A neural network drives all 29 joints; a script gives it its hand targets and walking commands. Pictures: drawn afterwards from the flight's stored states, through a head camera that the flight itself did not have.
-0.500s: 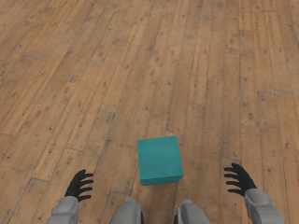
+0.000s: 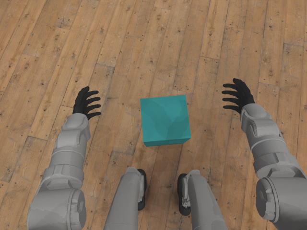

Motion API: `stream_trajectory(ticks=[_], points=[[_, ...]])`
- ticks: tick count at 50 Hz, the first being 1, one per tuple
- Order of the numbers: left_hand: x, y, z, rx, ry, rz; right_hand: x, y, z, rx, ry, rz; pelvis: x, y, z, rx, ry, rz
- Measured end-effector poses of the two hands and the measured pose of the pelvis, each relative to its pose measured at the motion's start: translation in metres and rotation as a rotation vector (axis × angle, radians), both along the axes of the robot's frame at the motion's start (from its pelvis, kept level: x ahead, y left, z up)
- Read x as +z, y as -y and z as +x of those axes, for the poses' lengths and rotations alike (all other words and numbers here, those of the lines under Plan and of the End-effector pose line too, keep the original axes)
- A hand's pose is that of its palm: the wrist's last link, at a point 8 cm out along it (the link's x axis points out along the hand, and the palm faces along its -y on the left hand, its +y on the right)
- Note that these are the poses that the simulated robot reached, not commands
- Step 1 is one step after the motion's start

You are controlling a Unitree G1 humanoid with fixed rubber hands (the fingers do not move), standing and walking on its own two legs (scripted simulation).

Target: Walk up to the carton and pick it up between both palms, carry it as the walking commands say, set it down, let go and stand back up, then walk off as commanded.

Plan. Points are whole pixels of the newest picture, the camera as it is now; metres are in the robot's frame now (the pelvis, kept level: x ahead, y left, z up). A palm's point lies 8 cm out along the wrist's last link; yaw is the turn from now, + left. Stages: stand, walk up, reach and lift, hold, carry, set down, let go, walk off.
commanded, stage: reach and lift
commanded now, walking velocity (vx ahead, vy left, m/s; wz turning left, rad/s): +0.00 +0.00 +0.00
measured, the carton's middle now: (163, 123) +0.47 -0.01 -0.55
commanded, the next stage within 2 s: none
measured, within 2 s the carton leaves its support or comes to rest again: neither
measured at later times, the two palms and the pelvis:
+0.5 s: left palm (94, 82) +0.50 +0.22 -0.12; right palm (228, 73) +0.53 -0.19 -0.12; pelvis +0.01 +0.00 -0.02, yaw +0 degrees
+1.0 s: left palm (108, 100) +0.50 +0.21 -0.27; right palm (213, 94) +0.52 -0.18 -0.27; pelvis -0.01 -0.01 -0.15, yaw +1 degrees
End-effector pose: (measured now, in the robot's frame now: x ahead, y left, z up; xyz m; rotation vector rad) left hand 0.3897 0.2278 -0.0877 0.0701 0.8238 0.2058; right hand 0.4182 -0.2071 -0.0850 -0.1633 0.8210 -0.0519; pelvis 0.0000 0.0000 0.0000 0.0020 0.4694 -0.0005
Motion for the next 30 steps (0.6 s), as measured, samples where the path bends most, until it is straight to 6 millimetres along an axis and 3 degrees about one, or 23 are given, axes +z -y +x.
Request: stream_trajectory(ticks=[10, 17, 23, 30], points=[[-0.018, 0.009, 0.06, 0.029, 0.108, -0.023, -0.015, -0.015, 0.066, -0.011, 0.104, 0.037, -0.014, 0.0, 0.002, -0.004, -0.158, 0.0], [-0.03, 0.011, 0.094, 0.023, 0.168, -0.023, -0.029, -0.02, 0.1, -0.024, 0.164, 0.062, -0.02, 0.0, 0.007, -0.006, -0.257, 0.001], [-0.035, 0.012, 0.112, 0.016, 0.203, -0.025, -0.037, -0.021, 0.114, -0.028, 0.202, 0.075, -0.02, 0.0, 0.011, -0.007, -0.326, 0.001], [-0.047, 0.013, 0.109, 0.012, 0.186, -0.029, -0.047, -0.019, 0.11, -0.035, 0.199, 0.086, -0.024, 0.001, 0.013, -0.008, -0.373, 0.003]])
